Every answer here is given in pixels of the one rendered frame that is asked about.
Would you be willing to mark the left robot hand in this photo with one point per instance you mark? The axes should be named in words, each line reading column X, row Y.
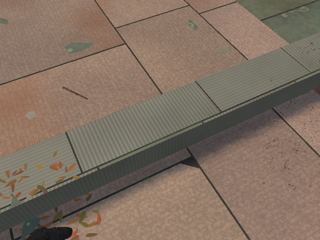
column 55, row 233

